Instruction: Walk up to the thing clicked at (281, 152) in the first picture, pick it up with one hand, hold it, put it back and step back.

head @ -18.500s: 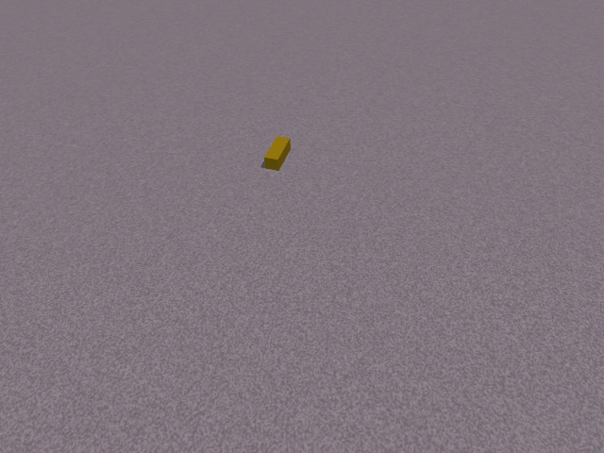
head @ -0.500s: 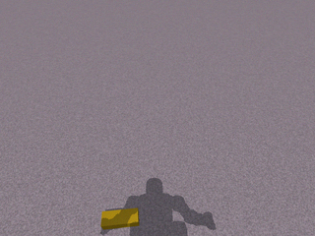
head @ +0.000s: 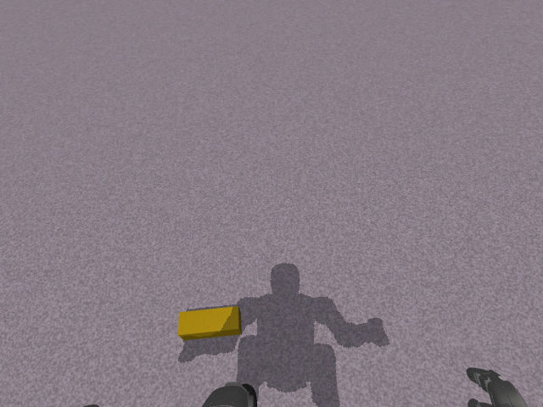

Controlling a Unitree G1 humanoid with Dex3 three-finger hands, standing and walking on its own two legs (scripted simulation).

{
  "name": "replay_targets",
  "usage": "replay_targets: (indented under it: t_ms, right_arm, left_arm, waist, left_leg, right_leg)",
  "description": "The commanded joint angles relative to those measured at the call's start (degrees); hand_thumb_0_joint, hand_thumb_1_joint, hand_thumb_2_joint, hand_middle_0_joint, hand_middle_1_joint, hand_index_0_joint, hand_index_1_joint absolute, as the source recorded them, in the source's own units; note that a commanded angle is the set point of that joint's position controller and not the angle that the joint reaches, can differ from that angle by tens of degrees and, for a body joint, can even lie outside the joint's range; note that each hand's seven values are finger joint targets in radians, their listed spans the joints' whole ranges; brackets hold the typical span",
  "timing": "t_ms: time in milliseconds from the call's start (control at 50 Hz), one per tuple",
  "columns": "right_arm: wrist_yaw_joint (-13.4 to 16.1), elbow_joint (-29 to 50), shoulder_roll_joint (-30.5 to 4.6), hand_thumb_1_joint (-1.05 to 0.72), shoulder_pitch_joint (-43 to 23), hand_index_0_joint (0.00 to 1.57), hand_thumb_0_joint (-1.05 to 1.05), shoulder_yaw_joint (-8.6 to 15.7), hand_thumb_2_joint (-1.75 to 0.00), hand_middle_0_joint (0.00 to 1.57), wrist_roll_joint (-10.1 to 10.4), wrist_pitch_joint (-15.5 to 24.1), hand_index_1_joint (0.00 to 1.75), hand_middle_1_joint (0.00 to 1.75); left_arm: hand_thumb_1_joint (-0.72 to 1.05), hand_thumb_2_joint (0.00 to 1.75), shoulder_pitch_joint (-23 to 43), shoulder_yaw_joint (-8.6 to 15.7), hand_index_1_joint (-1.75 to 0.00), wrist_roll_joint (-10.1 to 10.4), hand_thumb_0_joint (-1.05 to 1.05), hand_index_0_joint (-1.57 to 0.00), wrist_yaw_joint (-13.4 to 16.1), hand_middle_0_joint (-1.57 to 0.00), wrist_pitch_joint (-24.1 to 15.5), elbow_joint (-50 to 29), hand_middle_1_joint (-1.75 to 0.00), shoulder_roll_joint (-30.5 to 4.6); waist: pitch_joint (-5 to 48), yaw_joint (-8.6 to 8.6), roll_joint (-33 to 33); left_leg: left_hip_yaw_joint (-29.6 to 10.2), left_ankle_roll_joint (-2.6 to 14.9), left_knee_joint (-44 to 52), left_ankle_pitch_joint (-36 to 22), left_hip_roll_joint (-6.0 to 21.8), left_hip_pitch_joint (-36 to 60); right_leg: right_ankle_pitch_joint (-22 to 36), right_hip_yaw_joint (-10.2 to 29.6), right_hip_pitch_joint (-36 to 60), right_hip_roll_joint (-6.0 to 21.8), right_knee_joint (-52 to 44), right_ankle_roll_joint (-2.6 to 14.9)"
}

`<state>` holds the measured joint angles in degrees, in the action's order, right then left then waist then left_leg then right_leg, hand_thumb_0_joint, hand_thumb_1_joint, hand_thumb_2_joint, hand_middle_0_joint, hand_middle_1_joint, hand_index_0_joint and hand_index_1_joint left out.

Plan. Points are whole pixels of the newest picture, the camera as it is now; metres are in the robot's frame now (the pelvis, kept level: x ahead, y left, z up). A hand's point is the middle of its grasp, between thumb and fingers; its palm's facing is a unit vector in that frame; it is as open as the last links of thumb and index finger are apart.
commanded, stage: walk up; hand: left
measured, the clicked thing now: (210, 323) +0.43 +0.28 -0.72
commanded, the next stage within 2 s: stand in 1.94 s
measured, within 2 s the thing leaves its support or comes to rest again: neither
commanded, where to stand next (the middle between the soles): +0.06 +0.02 m, yaw +4 degrees
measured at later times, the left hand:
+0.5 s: hand out of the picture -0.04 +0.29 -0.15, palm faces +0.11 -0.90 -0.41, open 7.4 cm
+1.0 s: hand out of the picture -0.23 +0.28 -0.14, palm faces +0.01 -0.91 -0.41, open 7.4 cm
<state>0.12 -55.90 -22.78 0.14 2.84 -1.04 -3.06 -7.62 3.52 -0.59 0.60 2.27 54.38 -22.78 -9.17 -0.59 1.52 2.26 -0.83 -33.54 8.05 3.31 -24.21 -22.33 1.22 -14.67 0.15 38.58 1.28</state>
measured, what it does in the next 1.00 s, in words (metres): walks backwards: left foot, then right foot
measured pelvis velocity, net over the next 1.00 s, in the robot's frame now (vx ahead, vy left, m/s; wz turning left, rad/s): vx -0.26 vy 0.01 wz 0.00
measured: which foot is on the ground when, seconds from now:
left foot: down 0.00-0.02, up 0.04-0.46, down 0.48-1.00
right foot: down 0.00-0.50, up 0.52-0.86, down 0.88-1.00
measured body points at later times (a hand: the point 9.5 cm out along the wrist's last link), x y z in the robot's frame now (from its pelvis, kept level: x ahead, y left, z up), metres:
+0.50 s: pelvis -0.14 +0.00 -0.01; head -0.07 +0.01 +0.43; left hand -0.04 +0.33 -0.12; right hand +0.00 -0.30 -0.13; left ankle -0.18 +0.12 -0.72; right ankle -0.02 -0.12 -0.72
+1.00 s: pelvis -0.26 +0.01 +0.00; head -0.23 -0.01 +0.45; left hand -0.23 +0.32 -0.11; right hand -0.14 -0.30 -0.12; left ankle -0.22 +0.13 -0.70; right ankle -0.27 -0.12 -0.72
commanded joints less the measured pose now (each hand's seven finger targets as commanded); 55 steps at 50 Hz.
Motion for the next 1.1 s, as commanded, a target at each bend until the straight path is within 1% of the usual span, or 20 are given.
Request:
replay_targets:
  t_ms: [0,20,80,180,280,380,440,480,500,580,640,740,820,840,860,880,900,940,1040,1080]
  right_arm:
    - [0.9,5.7,-8.4,-0.90,0.8,0.20,0.00,2.0,-0.90,0.20,0.7,-0.3,0.30,0.30]
    - [1.4,5.6,-10.9,-0.90,1.9,0.20,0.00,3.0,-0.90,0.20,0.3,-0.8,0.30,0.30]
    - [1.4,3.6,-11.8,-0.90,8.9,0.20,0.00,3.0,-0.90,0.20,1.6,-0.1,0.30,0.30]
    - [2.1,7.1,-10.7,-0.90,5.5,0.20,0.00,1.5,-0.90,0.20,0.3,0.4,0.30,0.30]
    - [2.0,8.3,-10.5,-0.90,7.1,0.20,0.00,1.8,-0.90,0.20,0.0,0.4,0.30,0.30]
    - [0.8,7.5,-11.1,-0.90,12.5,0.20,0.00,2.9,-0.90,0.20,-0.2,-0.3,0.30,0.30]
    - [-0.5,5.1,-11.5,-0.90,19.7,0.20,0.00,3.9,-0.90,0.20,-0.8,-0.5,0.30,0.30]
    - [-1.0,8.7,-19.9,-0.90,11.2,0.20,0.00,5.3,-0.90,0.20,-1.6,-0.5,0.30,0.30]
    - [-0.8,9.5,-21.7,-0.90,9.3,0.20,0.00,5.9,-0.90,0.20,-1.3,-0.1,0.30,0.30]
    - [1.1,11.6,-13.4,-0.90,-0.2,0.20,0.00,3.1,-0.90,0.20,-1.4,0.7,0.30,0.30]
    - [1.1,10.8,-11.1,-0.90,4.8,0.20,0.00,3.0,-0.90,0.20,-1.1,1.1,0.30,0.30]
    - [0.7,10.1,-14.1,-0.90,8.5,0.20,0.00,4.1,-0.90,0.20,-1.1,2.0,0.30,0.30]
    - [0.0,10.4,-14.0,-0.90,5.3,0.20,0.00,3.8,-0.90,0.20,-0.5,1.3,0.30,0.30]
    - [-0.1,10.4,-11.6,-0.90,5.4,0.20,0.00,3.0,-0.90,0.20,-0.2,1.4,0.30,0.30]
    - [-0.5,11.2,-8.4,-0.90,6.6,0.20,0.00,2.1,-0.90,0.20,0.3,1.6,0.30,0.30]
    - [0.2,11.4,-9.1,-0.90,2.6,0.20,0.00,2.7,-0.90,0.20,0.3,1.4,0.30,0.30]
    - [0.3,10.0,-10.7,-0.90,2.4,0.20,0.00,3.3,-0.90,0.20,0.1,1.3,0.30,0.30]
    - [0.1,8.2,-9.9,-0.90,4.4,0.20,0.00,2.9,-0.90,0.20,1.1,2.1,0.30,0.30]
    - [-0.1,4.8,-8.1,-0.90,9.0,0.20,0.00,2.0,-0.90,0.20,0.5,4.2,0.30,0.30]
    - [0.4,3.8,-9.0,-0.90,9.6,0.20,0.00,2.5,-0.90,0.20,-0.2,5.2,0.30,0.30]
  left_arm:
    - [0.90,0.90,-2.5,5.4,-0.30,-1.9,0.00,-0.20,0.5,-0.20,-1.0,-5.1,-0.30,-20.2]
    - [0.90,0.90,1.2,5.3,-0.30,-2.3,0.00,-0.20,0.7,-0.20,-1.3,-7.2,-0.30,-21.4]
    - [0.90,0.90,7.5,4.4,-0.30,-1.7,0.00,-0.20,1.1,-0.20,-1.8,-8.7,-0.30,-13.6]
    - [0.90,0.90,-2.5,4.2,-0.30,-1.1,0.00,-0.20,2.4,-0.20,-1.8,-10.0,-0.30,-11.7]
    - [0.90,0.90,-6.4,4.9,-0.30,-0.5,0.00,-0.20,3.2,-0.20,-1.4,-10.8,-0.30,-12.6]
    - [0.90,0.90,-1.5,5.2,-0.30,-0.6,0.00,-0.20,2.8,-0.20,-1.3,-13.4,-0.30,-15.0]
    - [0.90,0.90,3.9,4.4,-0.30,-0.5,0.00,-0.20,2.5,-0.20,-0.8,-14.4,-0.30,-14.6]
    - [0.90,0.90,3.1,3.7,-0.30,0.1,0.00,-0.20,2.9,-0.20,-0.7,-14.8,-0.30,-10.6]
    - [0.90,0.90,6.0,4.7,-0.30,-1.0,0.00,-0.20,3.6,-0.20,-0.7,-13.6,-0.30,-12.2]
    - [0.90,0.90,-4.5,4.9,-0.30,0.5,0.00,-0.20,2.9,-0.20,-0.3,-8.5,-0.30,-11.2]
    - [0.90,0.90,-5.3,4.6,-0.30,-0.2,0.00,-0.20,2.1,-0.20,-1.1,-8.5,-0.30,-10.0]
    - [0.90,0.90,-3.0,3.4,-0.30,-0.7,0.00,-0.20,0.7,-0.20,-2.6,-9.5,-0.30,-10.3]
    - [0.90,0.90,-11.8,3.1,-0.30,-1.0,0.00,-0.20,0.7,-0.20,-4.1,-3.6,-0.30,-9.0]
    - [0.90,0.90,-12.8,3.9,-0.30,-1.5,0.00,-0.20,0.9,-0.20,-4.6,-3.1,-0.30,-11.0]
    - [0.90,0.90,-11.5,5.0,-0.30,-2.2,0.00,-0.20,0.9,-0.20,-5.1,-3.9,-0.30,-14.9]
    - [0.90,0.90,-6.9,5.5,-0.30,-2.1,0.00,-0.20,0.8,-0.20,-4.8,-6.2,-0.30,-19.5]
    - [0.90,0.90,-3.3,5.0,-0.30,-2.0,0.00,-0.20,0.7,-0.20,-5.1,-7.3,-0.30,-18.1]
    - [0.90,0.90,-1.0,3.7,-0.30,-1.5,0.00,-0.20,1.2,-0.20,-5.5,-7.6,-0.30,-13.6]
    - [0.90,0.90,-0.1,3.4,-0.30,-1.2,0.00,-0.20,0.3,-0.20,-4.5,-7.4,-0.30,-12.6]
    - [0.90,0.90,-1.2,2.1,-0.30,-0.5,0.00,-0.20,-0.1,-0.20,-3.6,-7.0,-0.30,-9.6]
  waist:
    - [5.8,-0.64,-15.7]
    - [5.0,-0.54,-15.0]
    - [8.6,4.08,-8.0]
    - [11.0,-2.60,-8.1]
    - [14.7,-3.98,-11.3]
    - [16.1,-0.56,-12.7]
    - [15.0,4.92,-9.6]
    - [9.9,3.95,16.3]
    - [8.2,5.59,14.6]
    - [4.5,-2.45,6.8]
    - [8.1,0.19,5.2]
    - [11.2,3.89,7.7]
    - [11.6,-0.90,6.8]
    - [11.9,-1.70,2.4]
    - [11.0,-0.44,-9.2]
    - [8.0,-2.46,-14.1]
    - [3.8,-1.29,-10.1]
    - [3.9,0.51,-7.3]
    - [8.4,1.14,-11.0]
    - [9.3,0.92,-7.0]
  left_leg:
    - [-8.3,0.61,-22.6,28.0,-10.3,-4.0]
    - [-12.9,1.06,-32.2,27.7,-8.9,-2.1]
    - [-13.3,0.62,-37.9,18.2,-10.4,-4.1]
    - [-11.3,-0.80,-33.6,22.3,-7.7,-10.4]
    - [-9.4,-0.69,-22.8,23.9,-6.0,-7.4]
    - [-4.3,0.48,-13.7,22.4,-3.5,4.1]
    - [-3.0,3.44,0.1,10.6,-2.9,17.2]
    - [-31.2,14.99,16.7,2.8,17.7,8.7]
    - [-35.2,19.70,18.3,-0.1,21.2,0.6]
    - [-15.8,13.23,10.5,-10.6,11.4,4.5]
    - [-13.3,14.14,7.7,-12.8,10.0,16.5]
    - [-15.6,14.36,9.5,7.2,11.9,20.8]
    - [-12.1,10.70,4.6,4.4,11.0,10.1]
    - [-9.7,7.71,-0.4,4.8,8.9,5.0]
    - [-5.5,3.29,-8.1,13.5,2.2,-5.0]
    - [-6.4,0.79,-15.1,25.5,-2.3,-0.3]
    - [-10.5,0.41,-19.9,24.6,-1.4,2.0]
    - [-9.6,0.68,-18.9,20.0,-3.8,1.2]
    - [-2.3,0.40,4.7,12.5,-4.7,11.6]
    - [-9.3,2.11,11.9,4.8,-0.4,19.5]
  right_leg:
    - [9.1,27.7,-9.4,22.2,-25.7,10.02]
    - [14.2,29.6,-13.8,24.4,-24.5,14.97]
    - [31.7,10.5,-2.7,12.8,-14.8,8.26]
    - [45.4,11.3,14.7,17.0,-8.6,10.81]
    - [50.4,12.8,20.4,18.0,-6.3,11.40]
    - [37.7,11.5,8.4,18.8,-8.4,10.85]
    - [18.3,6.5,-7.1,14.8,-4.0,4.94]
    - [-15.0,-3.1,-18.1,-4.5,20.3,-0.78]
    - [-17.9,5.6,-14.0,-5.5,31.8,-0.88]
    - [-6.1,8.2,-16.5,-5.6,40.7,-0.62]
    - [-5.2,6.1,-17.0,-4.5,31.5,-3.29]
    - [-8.0,1.4,-11.0,-1.2,8.9,-3.02]
    - [3.0,-2.4,6.3,-1.9,-15.2,0.27]
    - [4.8,3.9,10.6,0.8,-17.5,1.50]
    - [2.0,21.0,12.7,10.5,-19.4,5.05]
    - [-2.1,30.5,-3.0,20.8,-22.0,13.54]
    - [-1.4,29.4,-8.3,20.7,-21.4,14.25]
    - [13.7,17.8,-3.4,14.4,-17.1,10.42]
    - [15.3,9.6,0.7,9.9,-11.4,5.83]
    - [15.1,7.3,-3.7,7.1,-7.5,2.60]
